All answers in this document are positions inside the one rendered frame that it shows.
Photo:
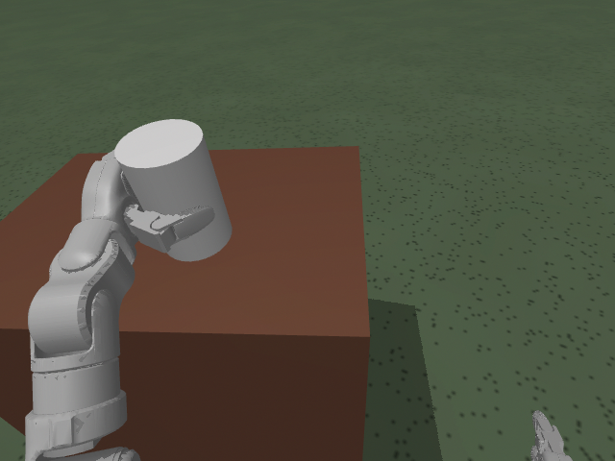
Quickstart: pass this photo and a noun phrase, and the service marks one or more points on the left robot arm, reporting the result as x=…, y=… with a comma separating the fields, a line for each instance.
x=74, y=336

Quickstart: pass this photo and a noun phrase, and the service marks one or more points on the left robot hand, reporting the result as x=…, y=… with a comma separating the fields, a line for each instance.
x=108, y=195

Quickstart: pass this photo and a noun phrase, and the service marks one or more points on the can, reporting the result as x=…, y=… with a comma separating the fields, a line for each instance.
x=168, y=166

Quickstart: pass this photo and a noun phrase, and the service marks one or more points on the right robot hand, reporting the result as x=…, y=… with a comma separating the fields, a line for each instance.
x=548, y=442

